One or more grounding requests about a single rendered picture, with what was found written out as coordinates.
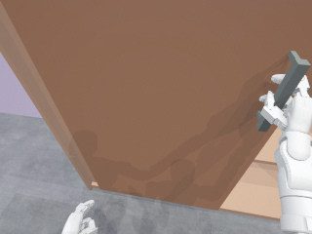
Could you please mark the left robot hand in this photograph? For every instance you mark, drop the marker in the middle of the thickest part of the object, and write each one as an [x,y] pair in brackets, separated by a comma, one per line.
[75,223]

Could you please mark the right robot forearm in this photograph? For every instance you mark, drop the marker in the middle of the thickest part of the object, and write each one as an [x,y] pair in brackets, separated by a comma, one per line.
[294,161]

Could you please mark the handle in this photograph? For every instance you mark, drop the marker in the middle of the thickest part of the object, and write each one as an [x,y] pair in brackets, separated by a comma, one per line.
[291,80]

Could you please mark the right robot hand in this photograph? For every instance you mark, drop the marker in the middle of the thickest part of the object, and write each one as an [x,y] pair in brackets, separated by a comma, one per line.
[298,110]

